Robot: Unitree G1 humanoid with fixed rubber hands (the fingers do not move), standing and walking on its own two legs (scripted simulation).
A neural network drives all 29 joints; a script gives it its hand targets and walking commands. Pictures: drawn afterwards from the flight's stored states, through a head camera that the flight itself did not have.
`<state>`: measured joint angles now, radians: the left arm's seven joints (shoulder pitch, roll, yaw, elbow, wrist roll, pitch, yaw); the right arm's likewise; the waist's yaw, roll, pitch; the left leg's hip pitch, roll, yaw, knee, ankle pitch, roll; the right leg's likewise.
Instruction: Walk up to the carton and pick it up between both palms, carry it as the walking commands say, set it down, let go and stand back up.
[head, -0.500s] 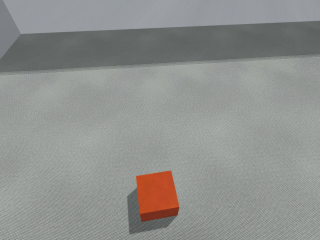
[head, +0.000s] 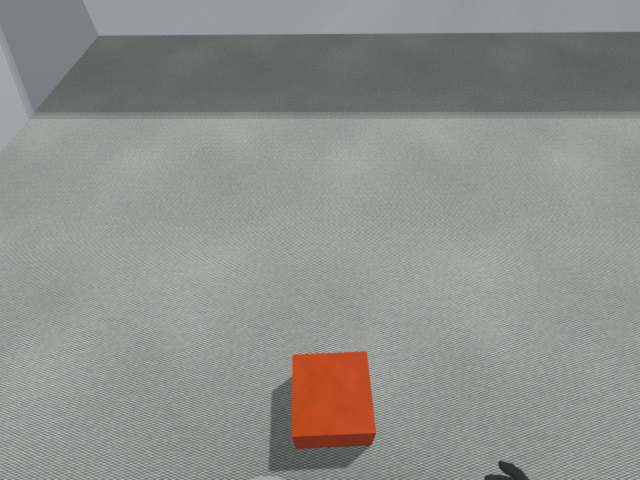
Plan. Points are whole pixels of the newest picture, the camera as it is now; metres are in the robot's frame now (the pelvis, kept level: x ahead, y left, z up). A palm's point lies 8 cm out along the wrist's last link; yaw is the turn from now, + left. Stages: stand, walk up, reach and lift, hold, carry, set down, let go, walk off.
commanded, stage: walk up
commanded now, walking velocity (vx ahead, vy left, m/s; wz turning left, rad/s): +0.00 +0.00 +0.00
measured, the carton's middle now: (331, 399) +0.41 +0.01 -0.69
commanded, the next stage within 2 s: stand in 1.04 s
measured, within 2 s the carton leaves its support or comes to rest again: neither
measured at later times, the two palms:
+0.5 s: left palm out of the picture +0.03 +0.24 -0.13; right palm out of the picture +0.05 -0.25 -0.14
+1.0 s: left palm out of the picture -0.06 +0.23 -0.13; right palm out of the picture +0.01 -0.23 -0.13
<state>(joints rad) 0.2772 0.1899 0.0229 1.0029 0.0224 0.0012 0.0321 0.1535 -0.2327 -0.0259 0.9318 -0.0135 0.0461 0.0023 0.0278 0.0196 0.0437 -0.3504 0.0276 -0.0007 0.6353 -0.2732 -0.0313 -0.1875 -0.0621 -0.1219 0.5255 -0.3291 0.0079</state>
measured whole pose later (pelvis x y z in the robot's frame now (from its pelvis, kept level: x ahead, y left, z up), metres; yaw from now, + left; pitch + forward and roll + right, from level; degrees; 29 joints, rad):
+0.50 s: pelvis -0.01 +0.00 +0.00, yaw +0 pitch -1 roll +0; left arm 0.25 0.21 0.01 0.99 0.01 0.02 0.04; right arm 0.19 -0.22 -0.04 0.96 0.00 0.04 -0.03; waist -0.02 0.02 0.06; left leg -0.32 0.03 0.01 0.57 -0.22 -0.01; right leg -0.20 -0.02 -0.06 0.57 -0.36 -0.01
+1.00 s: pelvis -0.05 +0.00 +0.00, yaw -1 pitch -1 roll +0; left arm 0.36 0.17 -0.01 1.03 0.02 0.00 0.02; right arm 0.22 -0.19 -0.02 0.97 -0.02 0.02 0.00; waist 0.02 0.03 0.00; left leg -0.27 0.02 -0.01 0.45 -0.15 -0.01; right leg -0.14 0.02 -0.06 0.45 -0.29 -0.03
